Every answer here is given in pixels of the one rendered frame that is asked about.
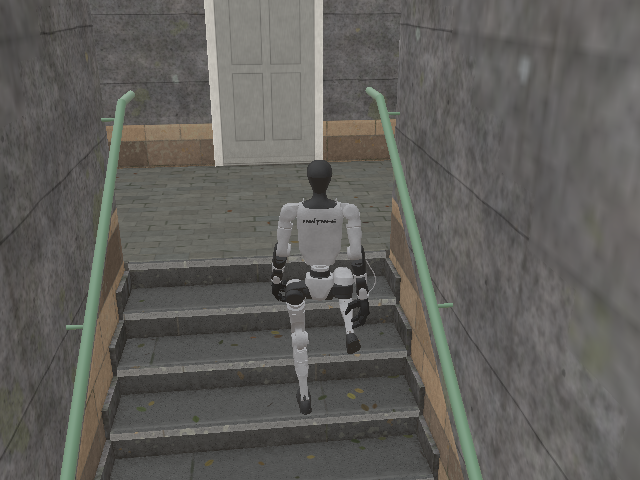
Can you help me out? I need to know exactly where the robot left thigh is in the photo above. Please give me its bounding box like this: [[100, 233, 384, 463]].
[[285, 279, 309, 350]]

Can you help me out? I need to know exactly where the robot right upper arm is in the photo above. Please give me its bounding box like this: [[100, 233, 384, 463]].
[[340, 202, 362, 260]]

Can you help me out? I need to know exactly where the robot left forearm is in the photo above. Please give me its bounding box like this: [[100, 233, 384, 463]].
[[271, 242, 287, 284]]

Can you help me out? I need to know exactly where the robot left upper arm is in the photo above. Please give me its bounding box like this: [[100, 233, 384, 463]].
[[276, 203, 299, 257]]

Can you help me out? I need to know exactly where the right robot hand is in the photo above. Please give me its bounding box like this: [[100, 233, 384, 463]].
[[345, 298, 370, 329]]

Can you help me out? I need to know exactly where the left robot hand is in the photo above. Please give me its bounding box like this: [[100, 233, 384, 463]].
[[271, 280, 288, 302]]

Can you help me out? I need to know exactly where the robot right foot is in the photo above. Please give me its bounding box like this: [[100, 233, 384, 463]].
[[346, 333, 361, 354]]

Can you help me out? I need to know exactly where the robot right forearm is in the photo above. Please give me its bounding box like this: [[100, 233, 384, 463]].
[[351, 245, 369, 300]]

